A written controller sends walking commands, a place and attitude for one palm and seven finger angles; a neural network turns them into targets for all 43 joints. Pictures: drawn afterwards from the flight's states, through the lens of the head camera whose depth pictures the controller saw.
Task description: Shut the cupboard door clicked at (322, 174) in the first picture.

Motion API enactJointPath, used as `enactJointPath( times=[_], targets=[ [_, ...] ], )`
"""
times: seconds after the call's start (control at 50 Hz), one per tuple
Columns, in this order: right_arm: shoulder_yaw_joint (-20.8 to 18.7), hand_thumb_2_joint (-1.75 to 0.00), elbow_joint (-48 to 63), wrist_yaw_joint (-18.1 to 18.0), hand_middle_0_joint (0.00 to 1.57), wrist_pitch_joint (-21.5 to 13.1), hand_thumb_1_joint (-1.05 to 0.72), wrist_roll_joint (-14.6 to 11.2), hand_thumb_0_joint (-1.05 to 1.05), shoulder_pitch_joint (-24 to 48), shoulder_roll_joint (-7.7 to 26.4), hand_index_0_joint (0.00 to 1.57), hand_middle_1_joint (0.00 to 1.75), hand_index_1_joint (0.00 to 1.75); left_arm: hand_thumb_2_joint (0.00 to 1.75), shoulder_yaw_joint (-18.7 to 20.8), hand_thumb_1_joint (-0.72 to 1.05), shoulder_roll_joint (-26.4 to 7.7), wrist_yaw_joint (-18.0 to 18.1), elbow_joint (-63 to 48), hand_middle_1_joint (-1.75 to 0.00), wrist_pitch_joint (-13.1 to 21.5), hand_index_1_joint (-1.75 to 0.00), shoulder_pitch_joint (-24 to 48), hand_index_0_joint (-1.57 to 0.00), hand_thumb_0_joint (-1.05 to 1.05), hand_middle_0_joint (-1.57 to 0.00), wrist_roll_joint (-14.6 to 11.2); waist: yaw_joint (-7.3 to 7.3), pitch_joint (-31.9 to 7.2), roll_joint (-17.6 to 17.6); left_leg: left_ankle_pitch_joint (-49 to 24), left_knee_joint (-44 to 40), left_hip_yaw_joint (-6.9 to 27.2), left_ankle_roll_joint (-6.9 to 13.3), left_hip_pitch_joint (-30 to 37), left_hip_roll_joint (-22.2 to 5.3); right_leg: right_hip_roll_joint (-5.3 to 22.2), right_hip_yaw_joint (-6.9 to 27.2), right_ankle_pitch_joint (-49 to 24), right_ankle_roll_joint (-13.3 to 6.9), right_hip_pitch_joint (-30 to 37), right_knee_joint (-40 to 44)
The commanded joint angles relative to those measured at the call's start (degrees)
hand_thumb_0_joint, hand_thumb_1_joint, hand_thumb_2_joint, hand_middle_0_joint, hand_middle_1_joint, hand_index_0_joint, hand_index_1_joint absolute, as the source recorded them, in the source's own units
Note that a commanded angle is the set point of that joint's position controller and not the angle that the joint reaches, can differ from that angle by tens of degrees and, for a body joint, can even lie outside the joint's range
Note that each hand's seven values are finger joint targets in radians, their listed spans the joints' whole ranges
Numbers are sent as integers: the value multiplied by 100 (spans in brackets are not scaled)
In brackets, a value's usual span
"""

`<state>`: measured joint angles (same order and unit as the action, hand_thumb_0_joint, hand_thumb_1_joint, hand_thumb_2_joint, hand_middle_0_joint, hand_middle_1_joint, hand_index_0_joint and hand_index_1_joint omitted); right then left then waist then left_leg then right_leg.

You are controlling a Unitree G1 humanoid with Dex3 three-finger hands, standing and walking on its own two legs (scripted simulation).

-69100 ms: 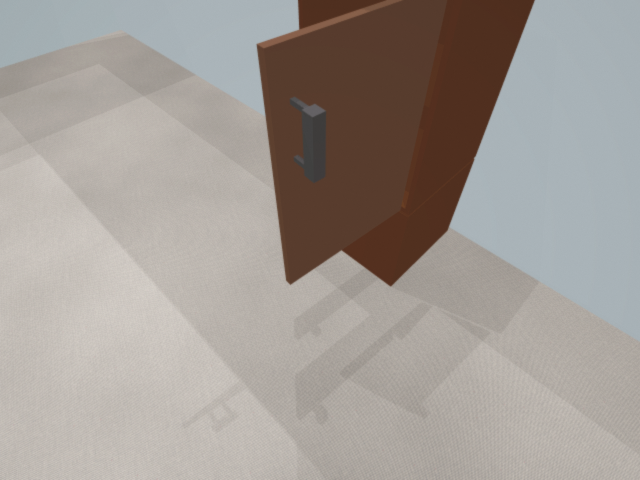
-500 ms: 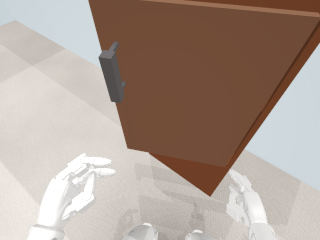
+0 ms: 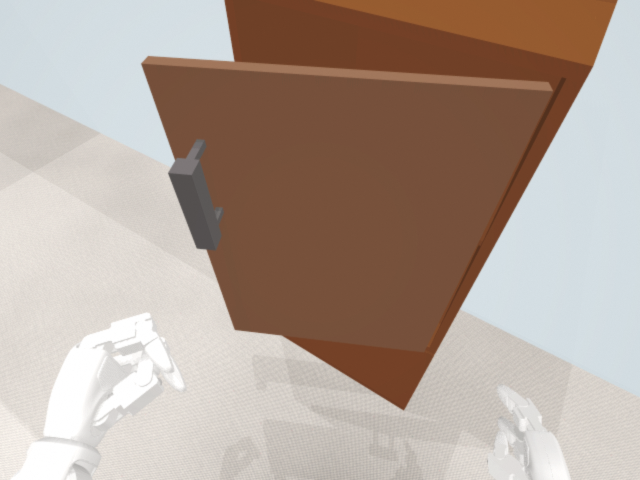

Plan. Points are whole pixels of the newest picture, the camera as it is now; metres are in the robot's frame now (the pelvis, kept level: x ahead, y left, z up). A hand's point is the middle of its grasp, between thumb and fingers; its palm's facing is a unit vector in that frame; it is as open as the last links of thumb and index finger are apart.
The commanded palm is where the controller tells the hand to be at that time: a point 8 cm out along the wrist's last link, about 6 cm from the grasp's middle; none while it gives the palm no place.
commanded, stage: raise the hand and make a fist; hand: left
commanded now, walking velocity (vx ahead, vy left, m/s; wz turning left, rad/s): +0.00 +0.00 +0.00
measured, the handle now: (203, 195) +0.43 +0.18 +0.13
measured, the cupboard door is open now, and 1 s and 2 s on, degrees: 25 25 25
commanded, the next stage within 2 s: bring the fist close to the handle in 0.76 s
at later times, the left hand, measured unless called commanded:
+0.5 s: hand (123, 336) +0.23 +0.21 +0.14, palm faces -0.04 -1.00 -0.06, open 3.1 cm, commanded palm +0.20 +0.26 +0.14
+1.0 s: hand (127, 343) +0.22 +0.20 +0.14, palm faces -0.03 -1.00 -0.07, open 3.1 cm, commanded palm +0.20 +0.25 +0.14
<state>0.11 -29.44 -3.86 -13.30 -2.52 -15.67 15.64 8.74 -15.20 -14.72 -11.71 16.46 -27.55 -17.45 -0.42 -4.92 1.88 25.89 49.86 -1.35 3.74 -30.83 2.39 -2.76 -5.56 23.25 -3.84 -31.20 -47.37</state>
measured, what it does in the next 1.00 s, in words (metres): stands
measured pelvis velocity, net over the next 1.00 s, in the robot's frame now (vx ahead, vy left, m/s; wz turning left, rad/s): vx -0.01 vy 0.02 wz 0.01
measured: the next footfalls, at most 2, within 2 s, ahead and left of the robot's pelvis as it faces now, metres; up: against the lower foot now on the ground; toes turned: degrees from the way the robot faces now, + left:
none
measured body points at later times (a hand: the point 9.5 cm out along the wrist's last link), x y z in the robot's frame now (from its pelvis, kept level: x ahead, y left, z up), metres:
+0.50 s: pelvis +0.00 +0.02 +0.02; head -0.01 +0.01 +0.47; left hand +0.22 +0.26 +0.14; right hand +0.18 -0.20 -0.04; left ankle -0.01 +0.08 -0.70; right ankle +0.01 -0.08 -0.70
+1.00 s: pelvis -0.01 +0.02 +0.02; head -0.02 +0.01 +0.47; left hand +0.21 +0.25 +0.14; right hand +0.17 -0.21 -0.04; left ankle -0.01 +0.08 -0.70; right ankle +0.01 -0.08 -0.70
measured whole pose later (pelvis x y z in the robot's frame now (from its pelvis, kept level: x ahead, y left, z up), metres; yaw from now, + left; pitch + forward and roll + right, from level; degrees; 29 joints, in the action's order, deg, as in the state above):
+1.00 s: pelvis -0.01 +0.02 +0.02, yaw +1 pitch +0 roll -1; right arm 3.8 -33.2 -4.2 -14.9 -2.7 -14.3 14.7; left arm 9.3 -15.9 -14.5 -8.7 3.7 -14.4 -15.8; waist -1.9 -1.7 2.9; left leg 20.0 38.8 -1.2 4.9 -18.7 3.9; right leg -1.6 -5.1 17.7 -2.5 -18.9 -36.7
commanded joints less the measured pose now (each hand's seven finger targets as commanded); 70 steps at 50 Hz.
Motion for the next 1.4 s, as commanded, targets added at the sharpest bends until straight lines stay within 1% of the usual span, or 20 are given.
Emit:
enactJointPath(
  times=[0.0, 0.34, 0.38, 0.42, 0.58, 0.66, 0.76, 0.78, 0.84, 0.88, 0.96, 0.98, 1.04, 1.08, 1.1, 1.18, 1.24, 1.28, 1.3, 1.38],
  targets=[
    [-113, -90, 915, 9, 20, -392, -90, -33, 0, 428, 529, 20, 30, 30, 90, 444, 90, -685, 94, -1201, -146, 178, -146, 443, -126, 0, -126, -75, -58, -658, -11, -1630, -976, 466, -209, 470, -221, 275, 484, -1335, 250, 869, 901],
    [94, -90, 691, -87, 20, -471, -90, -93, 0, 641, 564, 20, 30, 30, 90, 634, 90, -969, -102, -1053, -150, -888, -150, 2085, -130, 0, -130, -87, -137, -413, 81, -1697, -1798, 662, -313, 1335, -284, 229, 268, -1359, 192, 1317, 1465],
    [77, -90, 679, -81, 20, -487, -90, -86, 0, 657, 597, 20, 30, 30, 90, 721, 90, -1001, -128, -870, -150, -1005, -150, 1875, -130, 0, -130, -94, -190, -453, -54, -1771, -1796, 628, -304, 1345, -271, 239, 299, -1433, 187, 1426, 1514],
    [80, -90, 698, -64, 20, -482, -90, -98, 0, 700, 567, 20, 30, 30, 90, 620, 90, -807, -152, -847, -150, -1088, -150, 1788, -130, 0, -130, -117, -197, -332, -89, -1748, -1844, 609, -319, 1319, -254, 242, 276, -1423, 194, 1407, 1543],
    [26, -90, 658, -41, 20, -497, -90, -46, 0, 694, 607, 20, 30, 30, 90, 804, 90, -1039, 16, -1167, -150, -897, -150, 1943, -130, 0, -130, -28, -181, -404, 17, -1782, -1830, 586, -315, 1425, -258, 228, 314, -1391, 186, 1395, 1554],
    [29, -90, 648, -29, 20, -517, -90, -55, 0, 683, 583, 20, 30, 30, 90, 620, 90, -874, 42, -1245, -150, -811, -150, 1963, -130, 0, -130, 25, -141, -426, 269, -1732, -1903, 654, -360, 1555, -278, 216, 245, -1309, 190, 1295, 1526],
    [23, -90, 620, -40, 20, -521, -90, -62, 0, 690, 610, 20, 30, 30, 90, 602, 90, -875, 20, -1143, -150, -850, -150, 1896, -130, 0, -130, 30, -120, -340, 176, -1626, -1945, 689, -355, 1524, -291, 214, 234, -1249, 197, 1272, 1553],
    [9, -90, 591, -41, 20, -518, -90, -54, 0, 672, 635, 20, 30, 30, 90, 692, 90, -1024, 35, -1118, -150, -859, -150, 1896, -130, 0, -130, 63, -115, -334, 84, -1651, -1918, 677, -333, 1509, -300, 221, 267, -1281, 191, 1308, 1578],
    [25, -90, 613, -47, 20, -520, -90, -63, 0, 731, 605, 20, 30, 30, 90, 629, 90, -856, 0, -1075, -150, -881, -150, 1900, -130, 0, -130, -12, -119, -311, 31, -1482, -1952, 680, -335, 1470, -284, 219, 250, -1139, 213, 1277, 1593],
    [23, -90, 554, -61, 20, -518, -90, -64, 0, 725, 635, 20, 30, 30, 90, 612, 90, -924, 28, -1043, -150, -864, -150, 2197, -130, 0, -130, 4, -56, -217, -107, -1372, -1941, 696, -302, 1432, -295, 222, 283, -1056, 211, 1251, 1627],
    [50, -90, 522, -97, 20, -513, -90, -76, 0, 748, 607, 20, 30, 30, 90, 325, 90, -712, 72, -913, -150, -865, -150, 2679, -130, 0, -130, 61, 17, -187, 67, -1005, -1997, 750, -273, 1467, -288, 240, 290, -802, 236, 1083, 1629],
    [41, -90, 479, -103, 20, -509, -90, -68, 0, 721, 640, 20, 30, 30, 90, 479, 90, -946, 112, -841, -150, -871, -150, 2765, -130, 0, -130, 96, -7, -237, 5, -1028, -1974, 725, -257, 1426, -284, 252, 342, -812, 213, 1177, 1650],
    [58, -90, 484, -116, 20, -456, -90, -75, 0, 749, 609, 20, 30, 30, 90, 426, 90, -865, 143, -578, -150, -923, -150, 2907, -130, 0, -130, 116, -13, -271, -68, -1058, -1984, 692, -243, 1414, -270, 269, 344, -807, 226, 1208, 1669],
    [52, -90, 444, -119, 20, -405, -90, -73, 0, 742, 636, 20, 30, 30, 90, 654, 90, -1122, 168, -383, -150, -946, -150, 3039, -130, 0, -130, 118, -53, -317, -151, -1115, -1963, 634, -229, 1338, -258, 287, 402, -802, 209, 1345, 1711],
    [58, -90, 482, -110, 20, -382, -90, -78, 0, 791, 600, 20, 30, 30, 90, 596, 90, -1004, 145, -305, -150, -971, -150, 3045, -130, 0, -130, 104, -76, -385, -75, -1167, -1946, 579, -213, 1354, -238, 304, 424, -822, 214, 1374, 1728],
    [45, -90, 486, -109, 20, -339, -90, -83, 0, 791, 614, 20, 30, 30, 90, 792, 90, -1154, 112, -94, -150, -963, -150, 3305, -130, 0, -130, 37, -121, -580, -86, -1536, -1864, 503, -219, 1365, -217, 310, 469, -1176, 204, 1562, 1694],
    [31, -90, 507, -78, 20, -362, -90, -91, 0, 783, 593, 20, 30, 30, 90, 651, 90, -984, 60, -108, -150, -918, -150, 3373, -130, 0, -130, 15, -98, -721, 43, -1753, -1810, 455, -223, 1486, -204, 303, 459, -1474, 212, 1569, 1641],
    [19, -90, 472, -75, 20, -340, -90, -87, 0, 715, 638, 20, 30, 30, 90, 724, 90, -1103, 41, 98, -150, -917, -150, 3333, -130, 0, -130, 23, -70, -650, -164, -1825, -1763, 438, -210, 1384, -218, 314, 492, -1583, 220, 1594, 1652],
    [27, -90, 488, -60, 20, -332, -90, -94, 0, 736, 624, 20, 30, 30, 90, 580, 90, -942, 11, 146, -150, -929, -150, 3349, -130, 0, -130, 28, -51, -554, -117, -1742, -1772, 416, -203, 1341, -202, 317, 494, -1524, 232, 1526, 1663],
    [-1, -90, 481, -64, 20, -294, -90, -92, 0, 732, 660, 20, 30, 30, 90, 648, 90, -1104, 89, 100, -150, -892, -150, 3719, -130, 0, -130, 64, -30, -614, -60, -1669, -1752, 425, -187, 1378, -208, 325, 536, -1406, 230, 1491, 1675]
  ],
)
